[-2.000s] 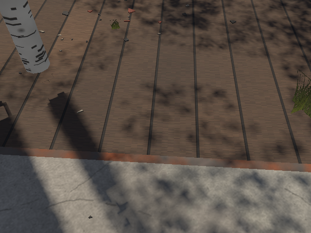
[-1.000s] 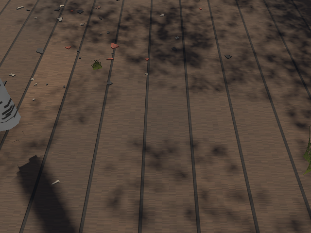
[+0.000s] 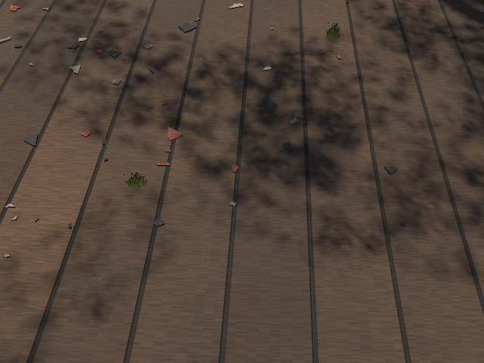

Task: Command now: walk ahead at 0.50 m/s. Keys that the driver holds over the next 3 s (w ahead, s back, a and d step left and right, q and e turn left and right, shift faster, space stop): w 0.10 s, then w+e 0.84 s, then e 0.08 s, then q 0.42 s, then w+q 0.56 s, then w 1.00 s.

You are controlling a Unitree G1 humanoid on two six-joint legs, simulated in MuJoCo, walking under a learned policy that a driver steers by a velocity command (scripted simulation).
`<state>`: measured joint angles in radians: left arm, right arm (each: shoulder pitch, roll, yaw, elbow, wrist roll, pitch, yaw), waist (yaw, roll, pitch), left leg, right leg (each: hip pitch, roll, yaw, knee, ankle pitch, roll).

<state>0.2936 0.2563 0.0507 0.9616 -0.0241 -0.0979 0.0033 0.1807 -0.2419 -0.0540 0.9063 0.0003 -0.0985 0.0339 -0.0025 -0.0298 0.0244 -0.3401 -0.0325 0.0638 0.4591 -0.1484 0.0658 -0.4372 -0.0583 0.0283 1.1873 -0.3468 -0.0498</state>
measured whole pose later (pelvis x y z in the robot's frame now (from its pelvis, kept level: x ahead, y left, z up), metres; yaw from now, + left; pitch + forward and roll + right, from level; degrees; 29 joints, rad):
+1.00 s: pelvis +0.56 -0.09 -0.01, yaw -27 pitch +3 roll +1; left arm 0.36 0.28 0.07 0.79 -0.03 -0.04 0.02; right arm 0.06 -0.26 -0.05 0.75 -0.01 -0.13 0.01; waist 0.05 -0.03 0.01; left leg -0.43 -0.03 0.00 0.52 -0.15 0.02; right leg -0.29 0.09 0.17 1.02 -0.51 -0.03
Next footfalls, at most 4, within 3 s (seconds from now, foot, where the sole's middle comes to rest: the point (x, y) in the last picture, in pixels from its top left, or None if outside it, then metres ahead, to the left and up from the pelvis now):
0.44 right None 0.40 -0.16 -0.77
0.92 left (257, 281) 0.72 -0.04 -0.77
1.32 right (344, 290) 0.69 -0.30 -0.77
1.70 left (258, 267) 0.76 -0.04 -0.77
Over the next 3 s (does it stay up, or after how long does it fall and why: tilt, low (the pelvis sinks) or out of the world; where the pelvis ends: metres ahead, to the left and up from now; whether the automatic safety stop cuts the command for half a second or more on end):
stays up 1.36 -0.11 0.01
